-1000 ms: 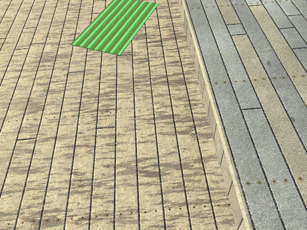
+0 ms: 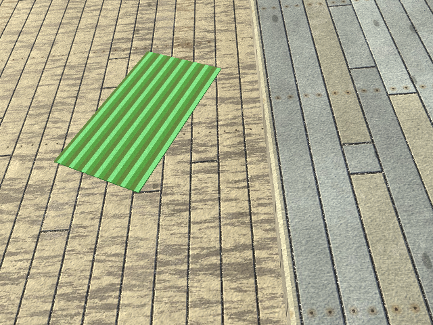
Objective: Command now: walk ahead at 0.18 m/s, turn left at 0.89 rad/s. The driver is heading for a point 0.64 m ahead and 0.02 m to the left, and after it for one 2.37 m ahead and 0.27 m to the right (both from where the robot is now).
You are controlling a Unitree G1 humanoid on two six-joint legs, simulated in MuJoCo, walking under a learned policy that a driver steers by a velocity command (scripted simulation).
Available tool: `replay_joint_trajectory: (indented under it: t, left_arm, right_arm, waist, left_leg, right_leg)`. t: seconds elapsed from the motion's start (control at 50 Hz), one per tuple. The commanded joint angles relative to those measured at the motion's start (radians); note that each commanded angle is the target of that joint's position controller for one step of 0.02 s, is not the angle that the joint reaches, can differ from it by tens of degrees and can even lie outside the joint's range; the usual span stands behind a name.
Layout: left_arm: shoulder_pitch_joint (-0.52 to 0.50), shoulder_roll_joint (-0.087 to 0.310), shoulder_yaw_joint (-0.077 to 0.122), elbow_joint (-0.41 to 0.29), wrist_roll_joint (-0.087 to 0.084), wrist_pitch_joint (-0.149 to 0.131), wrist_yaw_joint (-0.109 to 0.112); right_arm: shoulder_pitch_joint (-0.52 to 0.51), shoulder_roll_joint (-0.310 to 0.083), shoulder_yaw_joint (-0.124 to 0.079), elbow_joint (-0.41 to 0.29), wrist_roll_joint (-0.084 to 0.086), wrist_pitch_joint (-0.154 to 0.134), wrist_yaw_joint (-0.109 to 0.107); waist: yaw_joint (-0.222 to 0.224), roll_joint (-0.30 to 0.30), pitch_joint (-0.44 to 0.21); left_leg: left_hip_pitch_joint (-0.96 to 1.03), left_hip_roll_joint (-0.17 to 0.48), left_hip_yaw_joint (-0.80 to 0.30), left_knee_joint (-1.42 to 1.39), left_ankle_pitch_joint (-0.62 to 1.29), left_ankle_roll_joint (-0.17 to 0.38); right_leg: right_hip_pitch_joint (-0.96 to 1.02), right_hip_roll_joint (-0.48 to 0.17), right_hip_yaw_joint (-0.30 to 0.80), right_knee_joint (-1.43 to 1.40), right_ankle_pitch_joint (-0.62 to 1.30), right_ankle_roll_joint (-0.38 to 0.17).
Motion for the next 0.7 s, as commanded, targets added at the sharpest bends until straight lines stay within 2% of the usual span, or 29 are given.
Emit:
replay_joint_trajectory:
  t: [0.02,0.06,0.16,0.22,0.26,0.3,0.32,0.34,0.36,0.38,0.4,0.42,0.44,0.46,0.48,0.5,0.54,0.56,0.58,0.64,0.7]
  left_arm:
    - [0.034,0.123,0.054,-0.054,-0.011,-0.024,0.006]
    - [0.068,0.126,0.062,-0.042,-0.002,-0.014,0.011]
    - [0.137,0.145,0.080,-0.015,-0.005,0.023,0.021]
    - [0.167,0.169,0.089,-0.010,-0.004,0.040,0.018]
    - [0.167,0.193,0.095,-0.011,-0.005,0.051,0.013]
    - [0.148,0.213,0.101,-0.017,-0.012,0.061,0.005]
    - [0.136,0.210,0.100,-0.020,-0.017,0.064,0.002]
    - [0.099,0.208,0.097,-0.022,-0.023,0.067,-0.004]
    - [0.090,0.192,0.093,-0.015,-0.053,0.064,-0.011]
    - [0.165,0.058,0.058,-0.060,-0.022,0.061,-0.019]
    - [0.124,0.132,0.068,-0.044,-0.003,0.067,-0.004]
    - [0.098,0.111,0.062,-0.029,-0.011,0.077,0.004]
    - [0.074,0.119,0.063,-0.025,-0.001,0.074,0.004]
    - [0.050,0.120,0.068,-0.021,0.017,0.077,-0.009]
    - [0.106,0.139,0.078,0.010,0.029,0.085,-0.027]
    - [0.133,0.146,0.084,0.035,0.034,0.091,-0.046]
    - [0.112,0.126,0.088,0.045,0.020,0.082,-0.070]
    - [0.099,0.112,0.088,0.052,0.014,0.076,-0.076]
    - [0.073,0.118,0.096,0.055,0.012,0.068,-0.079]
    - [0.029,0.099,0.102,0.063,0.015,0.056,-0.085]
    - [-0.049,0.088,0.104,0.060,0.014,0.053,-0.093]
  right_arm:
    - [0.111,-0.014,-0.003,-0.042,0.003,0.027,0.021]
    - [0.055,-0.007,0.004,-0.064,0.003,0.029,0.029]
    - [-0.104,0.019,0.030,-0.132,0.000,0.030,0.051]
    - [-0.192,0.026,0.038,-0.175,0.004,0.026,0.063]
    - [-0.201,0.022,0.037,-0.185,0.006,0.024,0.056]
    - [-0.158,0.004,0.027,-0.182,0.007,0.020,0.040]
    - [-0.116,-0.007,0.022,-0.173,-0.002,0.011,0.033]
    - [-0.027,-0.027,0.010,-0.153,-0.017,-0.007,0.021]
    - [0.055,-0.058,-0.003,-0.134,-0.039,-0.029,0.006]
    - [0.020,-0.188,-0.022,-0.158,-0.010,-0.027,0.001]
    - [0.073,-0.172,-0.018,-0.171,0.017,-0.016,-0.014]
    - [-0.022,-0.085,0.019,-0.160,0.018,-0.016,-0.025]
    - [-0.046,-0.016,0.040,-0.147,0.014,-0.023,-0.026]
    - [-0.024,-0.006,0.046,-0.106,0.002,-0.031,-0.024]
    - [-0.032,-0.001,0.045,-0.096,-0.001,-0.038,-0.025]
    - [-0.032,0.000,0.047,-0.086,-0.004,-0.047,-0.018]
    - [-0.016,-0.019,0.041,-0.066,-0.014,-0.078,-0.006]
    - [-0.009,-0.027,0.036,-0.058,-0.019,-0.093,-0.002]
    - [0.018,-0.026,0.035,-0.043,-0.017,-0.111,0.000]
    - [0.045,-0.037,0.029,-0.012,-0.008,-0.136,-0.002]
    - [0.079,-0.033,0.031,0.023,-0.008,-0.151,-0.006]
  waist:
    - [-0.004,-0.189,-0.109]
    - [0.017,-0.192,-0.114]
    - [0.067,-0.175,-0.073]
    - [0.094,-0.178,-0.060]
    - [0.090,-0.191,-0.080]
    - [0.065,-0.219,-0.118]
    - [0.051,-0.217,-0.131]
    - [0.000,-0.193,-0.161]
    - [-0.078,-0.043,-0.211]
    - [0.036,0.139,-0.243]
    - [-0.060,-0.036,-0.385]
    - [0.005,-0.058,-0.261]
    - [0.024,-0.036,-0.148]
    - [0.039,0.007,-0.088]
    - [0.061,0.050,-0.057]
    - [0.072,0.078,-0.026]
    - [0.081,0.028,0.025]
    - [0.081,0.002,0.030]
    - [0.067,-0.039,0.048]
    - [0.052,-0.024,0.027]
    - [0.025,-0.017,0.048]
  left_leg:
    - [-0.042,0.032,0.048,0.005,0.093,-0.028]
    - [-0.080,0.028,0.072,-0.035,0.121,-0.013]
    - [-0.121,0.047,0.141,-0.274,0.212,0.037]
    - [-0.074,0.039,0.205,-0.424,0.212,0.072]
    - [0.014,0.006,0.257,-0.488,0.148,0.102]
    - [0.113,-0.013,0.266,-0.529,0.067,0.137]
    - [0.192,-0.022,0.233,-0.584,0.020,0.162]
    - [0.333,-0.030,0.187,-0.698,0.036,0.198]
    - [0.588,0.054,0.043,-0.911,0.380,0.257]
    - [0.784,0.384,-0.297,-0.723,1.335,0.403]
    - [0.663,0.482,-0.361,-0.864,1.212,0.549]
    - [0.509,0.458,-0.257,-0.936,0.913,0.523]
    - [0.382,0.380,-0.224,-1.004,0.550,0.458]
    - [0.324,0.299,-0.210,-1.060,0.192,0.398]
    - [0.307,0.273,-0.168,-1.136,-0.119,0.364]
    - [0.302,0.267,-0.167,-1.188,-0.254,0.338]
    - [0.367,0.282,-0.144,-1.233,-0.282,0.311]
    - [0.413,0.290,-0.115,-1.236,-0.249,0.295]
    - [0.465,0.316,-0.109,-1.243,-0.199,0.288]
    - [0.557,0.326,-0.016,-1.240,-0.130,0.258]
    - [0.560,0.314,0.073,-1.241,-0.077,0.225]
  right_leg:
    - [0.129,-0.249,0.092,-0.164,1.091,0.155]
    - [0.177,-0.250,0.052,-0.164,1.059,0.135]
    - [0.272,-0.272,-0.043,-0.154,0.957,0.111]
    - [0.308,-0.296,-0.101,-0.115,0.983,0.108]
    - [0.307,-0.302,-0.137,-0.058,1.111,0.110]
    - [0.296,-0.326,-0.153,0.034,1.193,0.094]
    - [0.245,-0.327,-0.140,0.119,1.189,0.080]
    - [0.152,-0.310,-0.128,0.270,1.111,0.070]
    - [-0.071,-0.223,-0.137,0.568,0.548,0.097]
    - [-0.405,-0.045,-0.079,0.933,-0.430,0.136]
    - [-0.319,-0.037,0.100,0.953,-0.332,0.157]
    - [-0.295,-0.078,0.136,0.878,-0.264,0.156]
    - [-0.283,-0.080,0.105,0.792,-0.279,0.143]
    - [-0.286,-0.093,0.108,0.714,-0.266,0.123]
    - [-0.287,-0.090,0.109,0.665,-0.195,0.098]
    - [-0.311,-0.068,0.107,0.658,-0.130,0.074]
    - [-0.424,-0.054,0.160,0.620,-0.034,0.046]
    - [-0.478,-0.056,0.178,0.596,0.006,0.041]
    - [-0.549,-0.058,0.213,0.575,0.057,0.046]
    - [-0.651,-0.072,0.209,0.557,0.127,0.065]
    - [-0.696,-0.083,0.178,0.538,0.201,0.075]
